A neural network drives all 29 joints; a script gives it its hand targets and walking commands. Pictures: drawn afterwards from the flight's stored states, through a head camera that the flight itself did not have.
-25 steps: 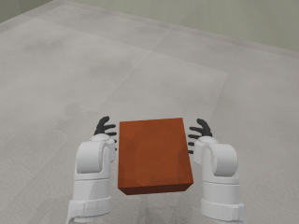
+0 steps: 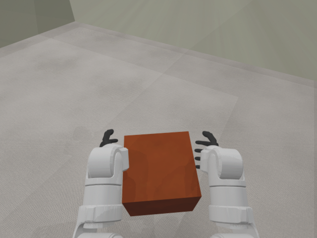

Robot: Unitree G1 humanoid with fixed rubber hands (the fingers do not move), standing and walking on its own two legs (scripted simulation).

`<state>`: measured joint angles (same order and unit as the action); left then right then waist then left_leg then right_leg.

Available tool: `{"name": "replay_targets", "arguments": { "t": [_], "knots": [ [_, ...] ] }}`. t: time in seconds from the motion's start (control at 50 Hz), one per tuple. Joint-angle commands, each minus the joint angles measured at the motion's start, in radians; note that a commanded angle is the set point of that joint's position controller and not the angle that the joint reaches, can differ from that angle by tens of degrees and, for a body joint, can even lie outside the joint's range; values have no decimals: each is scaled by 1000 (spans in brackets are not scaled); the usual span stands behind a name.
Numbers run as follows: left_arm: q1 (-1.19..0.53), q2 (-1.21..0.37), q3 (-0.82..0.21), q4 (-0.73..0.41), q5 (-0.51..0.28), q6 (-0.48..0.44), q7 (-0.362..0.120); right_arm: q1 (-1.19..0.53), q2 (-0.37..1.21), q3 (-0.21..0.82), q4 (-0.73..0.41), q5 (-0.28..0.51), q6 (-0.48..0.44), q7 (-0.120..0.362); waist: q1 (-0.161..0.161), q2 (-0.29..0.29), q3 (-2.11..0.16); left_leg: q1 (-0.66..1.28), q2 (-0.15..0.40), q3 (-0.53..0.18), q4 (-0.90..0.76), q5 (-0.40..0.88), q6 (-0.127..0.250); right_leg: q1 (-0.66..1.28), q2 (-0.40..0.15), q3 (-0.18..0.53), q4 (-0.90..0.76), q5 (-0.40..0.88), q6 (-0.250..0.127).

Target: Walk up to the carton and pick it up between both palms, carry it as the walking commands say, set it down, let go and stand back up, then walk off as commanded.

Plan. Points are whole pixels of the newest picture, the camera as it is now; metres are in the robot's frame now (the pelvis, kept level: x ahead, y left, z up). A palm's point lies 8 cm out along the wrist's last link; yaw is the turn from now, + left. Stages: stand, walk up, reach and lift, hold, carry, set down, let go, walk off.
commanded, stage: carry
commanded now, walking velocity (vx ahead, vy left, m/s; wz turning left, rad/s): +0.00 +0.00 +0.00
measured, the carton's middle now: (159, 174) +0.32 +0.00 -0.02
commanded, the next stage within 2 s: none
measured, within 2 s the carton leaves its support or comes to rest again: neither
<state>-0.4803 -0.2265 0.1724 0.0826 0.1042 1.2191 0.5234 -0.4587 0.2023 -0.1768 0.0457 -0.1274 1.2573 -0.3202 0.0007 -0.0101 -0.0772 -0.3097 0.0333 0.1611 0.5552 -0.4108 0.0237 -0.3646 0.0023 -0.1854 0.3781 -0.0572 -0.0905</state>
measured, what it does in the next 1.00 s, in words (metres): shifts its weight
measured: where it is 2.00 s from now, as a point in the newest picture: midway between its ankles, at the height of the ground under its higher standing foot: outside the picture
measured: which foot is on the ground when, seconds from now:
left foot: down 0.00-1.00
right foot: down 0.00-1.00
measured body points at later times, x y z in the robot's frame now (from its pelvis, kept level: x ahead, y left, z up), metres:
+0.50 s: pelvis +0.01 +0.04 +0.00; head +0.00 +0.04 +0.45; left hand +0.33 +0.17 +0.07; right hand +0.34 -0.08 +0.10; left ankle +0.02 +0.11 -0.74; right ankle +0.10 -0.06 -0.74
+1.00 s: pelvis +0.05 +0.07 -0.01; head +0.06 +0.08 +0.44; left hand +0.38 +0.20 +0.06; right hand +0.38 -0.06 +0.08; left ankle +0.02 +0.11 -0.74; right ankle +0.10 -0.06 -0.74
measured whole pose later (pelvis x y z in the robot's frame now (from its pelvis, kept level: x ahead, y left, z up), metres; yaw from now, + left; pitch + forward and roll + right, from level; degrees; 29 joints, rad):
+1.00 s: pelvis +0.05 +0.07 -0.01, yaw -2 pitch +1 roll -1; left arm -0.52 -0.23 0.20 0.11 0.11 1.25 0.55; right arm -0.54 0.25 -0.22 0.07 -0.14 1.19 -0.39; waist 0.01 0.01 -0.02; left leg -0.22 -0.01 0.21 0.55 -0.36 0.10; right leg -0.35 -0.09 -0.18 0.53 -0.19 0.01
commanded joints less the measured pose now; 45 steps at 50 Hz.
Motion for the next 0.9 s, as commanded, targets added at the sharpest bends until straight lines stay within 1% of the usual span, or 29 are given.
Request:
{"name": "replay_targets", "arguments": {
  "t": [0.0,0.04,0.08,0.12,0.14,0.16,0.2,0.24,0.28,0.34,0.44,0.54,0.66,0.78,0.88],
  "knots": [
    [-589,-1067,-553,-3,-452,12,-690,-724,1061,587,-70,472,-44,462,-2,-104,-341,161,-8,14,-30,-16,14,116,-206,198,-227,-390,124],
    [-612,-1064,-549,-15,-449,13,-688,-725,1072,580,-58,474,-42,465,-6,-76,-331,175,4,8,-87,-4,23,116,-180,155,-204,-369,139],
    [-636,-1059,-550,-28,-444,13,-685,-717,1086,577,-45,477,-39,468,-9,-36,-322,157,38,-28,-141,-15,29,126,-158,126,-152,-331,135],
    [-654,-1060,-550,-30,-440,12,-682,-712,1094,574,-29,479,-36,470,-4,18,-314,85,93,-99,-189,-47,34,151,-149,117,-70,-293,105],
    [-660,-1063,-548,-27,-437,11,-681,-712,1098,572,-19,479,-34,471,0,29,-309,43,115,-125,-203,-60,33,164,-151,122,-42,-275,91],
    [-665,-1063,-544,-21,-434,10,-680,-713,1100,570,-8,478,-32,472,3,29,-307,10,127,-136,-208,-71,30,178,-155,130,-29,-264,82],
    [-680,-1058,-533,-7,-429,7,-681,-709,1105,559,19,472,-30,474,6,18,-303,-23,122,-133,-199,-71,24,189,-171,154,-37,-273,67],
    [-718,-1050,-529,-13,-434,1,-682,-708,1114,544,45,465,-31,474,4,4,-300,4,100,-106,-159,-12,23,157,-192,179,-58,-287,55],
    [-760,-1041,-530,-29,-446,-3,-683,-706,1124,528,67,461,-33,473,0,-5,-307,52,87,-87,-135,50,28,126,-201,178,-66,-281,52],
    [-803,-1030,-524,-39,-456,-5,-683,-690,1134,504,104,452,-32,469,-4,-2,-333,90,96,-93,-137,100,38,135,-190,159,-40,-218,54],
    [-863,-1025,-487,-6,-461,-8,-684,-708,1142,450,160,434,-35,465,-7,15,-357,96,117,-111,-151,172,45,193,-174,139,20,-88,52],
    [-909,-1014,-451,6,-462,-12,-682,-706,1142,395,208,421,-37,465,-9,29,-366,129,125,-110,-136,304,44,213,-168,129,58,-18,49],
    [-900,-1015,-447,-9,-458,-10,-677,-692,1132,384,192,422,-32,470,-7,50,-370,181,142,-115,-114,492,32,203,-161,110,98,28,52],
    [-835,-1024,-476,-35,-450,-11,-672,-673,1117,418,127,431,-35,476,-5,65,-375,224,154,-118,-87,669,20,180,-153,94,140,44,55],
    [-785,-1029,-499,-60,-443,-17,-669,-654,1106,453,74,437,-42,478,-6,67,-382,252,159,-116,-69,768,12,170,-147,85,160,48,58]
  ]
}}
